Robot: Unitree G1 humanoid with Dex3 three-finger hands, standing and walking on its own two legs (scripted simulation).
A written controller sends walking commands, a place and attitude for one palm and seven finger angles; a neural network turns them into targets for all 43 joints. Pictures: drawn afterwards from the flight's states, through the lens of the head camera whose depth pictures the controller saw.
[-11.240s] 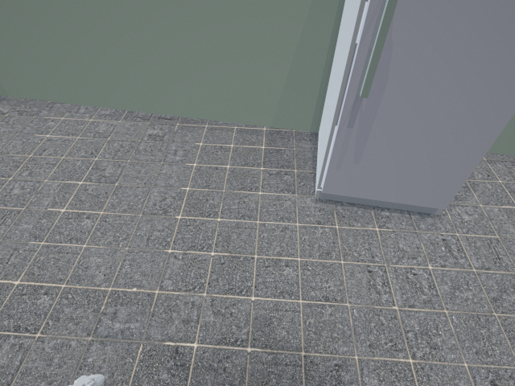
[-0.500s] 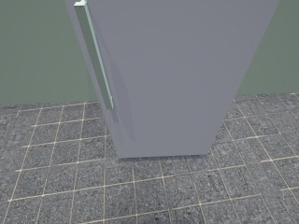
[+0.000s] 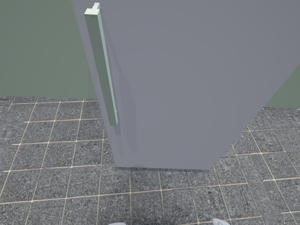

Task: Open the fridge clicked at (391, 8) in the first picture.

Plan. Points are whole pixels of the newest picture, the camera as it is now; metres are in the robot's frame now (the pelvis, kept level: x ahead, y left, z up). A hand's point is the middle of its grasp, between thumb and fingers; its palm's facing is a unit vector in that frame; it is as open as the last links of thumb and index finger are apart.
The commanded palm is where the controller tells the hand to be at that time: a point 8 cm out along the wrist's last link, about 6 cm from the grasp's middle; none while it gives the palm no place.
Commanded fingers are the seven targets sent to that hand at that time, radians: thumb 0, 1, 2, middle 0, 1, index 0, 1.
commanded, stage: come to a stop and stand still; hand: left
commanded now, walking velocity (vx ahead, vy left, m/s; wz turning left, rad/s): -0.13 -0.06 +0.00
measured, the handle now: (107, 78) +0.48 +0.18 +0.10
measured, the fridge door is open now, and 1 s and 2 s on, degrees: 0 0 0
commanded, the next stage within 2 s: look again from close up in 1.40 s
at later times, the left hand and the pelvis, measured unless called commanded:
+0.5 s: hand out of the picture -0.02 +0.12 -0.15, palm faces +0.09 -0.97 -0.24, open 7.3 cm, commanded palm none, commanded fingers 0.00 0.90 0.90 -0.20 -0.30 -0.20 -0.30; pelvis -0.04 -0.06 +0.01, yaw +1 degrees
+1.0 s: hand out of the picture -0.03 +0.16 -0.17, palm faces +0.04 -0.98 -0.20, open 7.3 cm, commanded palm none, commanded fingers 0.00 0.90 0.90 -0.20 -0.30 -0.20 -0.30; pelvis -0.04 -0.01 +0.00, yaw +0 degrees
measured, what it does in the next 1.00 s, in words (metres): steps on the spot: right foot, then left foot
